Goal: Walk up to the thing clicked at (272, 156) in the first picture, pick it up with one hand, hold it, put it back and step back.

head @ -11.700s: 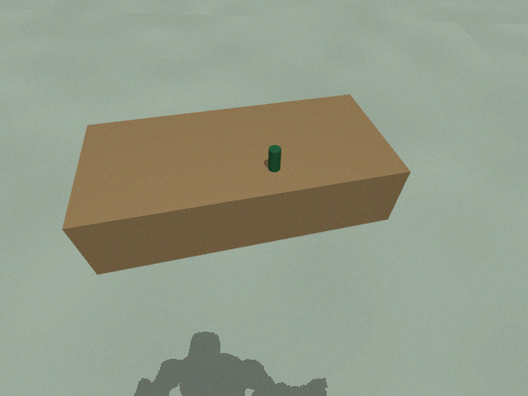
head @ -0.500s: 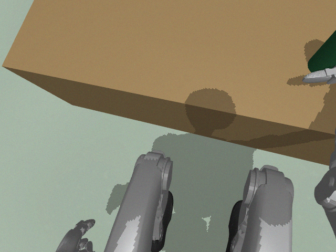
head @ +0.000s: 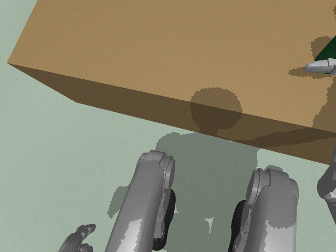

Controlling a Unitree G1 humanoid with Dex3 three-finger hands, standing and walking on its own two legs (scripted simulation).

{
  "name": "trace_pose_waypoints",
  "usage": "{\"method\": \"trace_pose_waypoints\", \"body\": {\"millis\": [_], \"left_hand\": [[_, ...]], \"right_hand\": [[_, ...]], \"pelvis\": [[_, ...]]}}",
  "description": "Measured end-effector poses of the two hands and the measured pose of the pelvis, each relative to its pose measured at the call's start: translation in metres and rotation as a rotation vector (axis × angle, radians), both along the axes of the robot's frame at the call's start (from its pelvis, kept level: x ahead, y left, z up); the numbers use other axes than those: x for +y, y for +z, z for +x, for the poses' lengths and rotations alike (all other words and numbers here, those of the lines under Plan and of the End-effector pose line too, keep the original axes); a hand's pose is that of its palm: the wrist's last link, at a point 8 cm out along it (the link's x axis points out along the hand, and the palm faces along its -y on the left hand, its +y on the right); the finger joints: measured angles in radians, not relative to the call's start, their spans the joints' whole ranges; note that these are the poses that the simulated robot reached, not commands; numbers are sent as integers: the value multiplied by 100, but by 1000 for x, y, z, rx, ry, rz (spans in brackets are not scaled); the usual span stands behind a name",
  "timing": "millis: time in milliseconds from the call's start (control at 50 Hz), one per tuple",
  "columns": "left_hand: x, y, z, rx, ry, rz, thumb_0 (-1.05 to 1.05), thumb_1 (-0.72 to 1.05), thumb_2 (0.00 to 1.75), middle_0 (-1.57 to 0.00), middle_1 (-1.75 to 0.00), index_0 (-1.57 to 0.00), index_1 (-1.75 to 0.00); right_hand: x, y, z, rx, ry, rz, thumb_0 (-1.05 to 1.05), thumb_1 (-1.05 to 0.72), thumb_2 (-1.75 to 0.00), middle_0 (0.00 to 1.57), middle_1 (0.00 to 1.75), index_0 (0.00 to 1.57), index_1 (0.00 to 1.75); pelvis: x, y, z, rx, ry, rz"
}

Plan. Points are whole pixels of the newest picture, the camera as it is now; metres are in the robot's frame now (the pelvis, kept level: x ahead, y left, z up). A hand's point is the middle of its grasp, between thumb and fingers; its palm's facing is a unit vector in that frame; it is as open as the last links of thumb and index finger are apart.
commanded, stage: close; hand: right
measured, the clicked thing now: out of the picture +0.54 -0.26 +0.00
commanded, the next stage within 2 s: settle in 0.34 s
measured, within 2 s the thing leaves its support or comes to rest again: leaves its support in 0.66 s
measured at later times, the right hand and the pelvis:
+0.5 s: hand out of the picture +0.56 -0.26 +0.02, palm faces +0.23 +0.97 -0.02, open 7.4 cm; pelvis +0.00 +0.00 +0.00, yaw +0 degrees
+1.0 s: hand out of the picture +0.55 -0.27 +0.09, palm faces +0.25 +0.97 -0.02, open 7.0 cm; pelvis +0.00 +0.00 +0.05, yaw -1 degrees
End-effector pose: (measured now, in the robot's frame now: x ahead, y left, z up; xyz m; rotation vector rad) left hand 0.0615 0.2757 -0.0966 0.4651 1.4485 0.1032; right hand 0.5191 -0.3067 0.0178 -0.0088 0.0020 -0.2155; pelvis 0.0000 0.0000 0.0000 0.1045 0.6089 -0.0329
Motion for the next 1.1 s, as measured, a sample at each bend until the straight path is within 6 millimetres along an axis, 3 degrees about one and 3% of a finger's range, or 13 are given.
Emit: {"method": "trace_pose_waypoints", "body": {"millis": [160, 340, 600, 820, 1100], "left_hand": [[-1, 0, -11, 25, 12, 2, 1, 90, 90, -20, -29, -19, -30], [-3, 3, -19, 41, 28, 6, 1, 90, 90, -19, -29, -19, -29], [-4, 7, -16, 31, 33, 3, 1, 89, 90, -20, -29, -19, -30], [-3, 22, -6, -14, 50, 1, 1, 89, 90, -20, -29, -20, -30], [0, 66, 7, -70, 63, 4, 1, 89, 90, -20, -29, -20, -30]], "right_hand": [[-3, 3, 7, 1, -8, -4, -1, 29, -29, 71, 49, 70, 49], [-5, 6, 10, 1, -19, -9, -1, 1, -57, 103, 80, 101, 80], [-4, 8, 8, 6, -15, -7, 2, 2, -111, 90, 110, 88, 109], [-4, 41, 2, 1, -32, -19, 2, 4, -114, 91, 112, 89, 111], [-11, 91, -1, 19, -32, -5, 2, 4, -114, 91, 112, 89, 111]], "pelvis": [[-1, -2, -1, -1, 0, 3], [-1, -1, -1, 3, 0, 7], [0, 3, -1, 4, -2, 6], [1, 23, -1, 5, -8, -3], [1, 67, 4, 18, -19, -8]]}}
